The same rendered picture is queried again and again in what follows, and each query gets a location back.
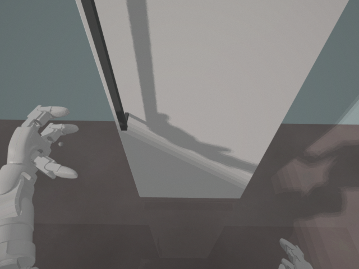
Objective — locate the right robot hand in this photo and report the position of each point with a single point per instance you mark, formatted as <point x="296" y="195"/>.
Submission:
<point x="295" y="255"/>

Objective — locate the left robot forearm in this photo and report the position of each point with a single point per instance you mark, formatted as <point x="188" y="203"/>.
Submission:
<point x="17" y="249"/>

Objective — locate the fridge door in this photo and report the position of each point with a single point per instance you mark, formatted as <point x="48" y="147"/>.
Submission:
<point x="207" y="83"/>

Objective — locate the left robot hand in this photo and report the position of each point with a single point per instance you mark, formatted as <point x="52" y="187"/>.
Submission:
<point x="25" y="142"/>

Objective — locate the handle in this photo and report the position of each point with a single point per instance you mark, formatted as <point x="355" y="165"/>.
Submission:
<point x="101" y="49"/>

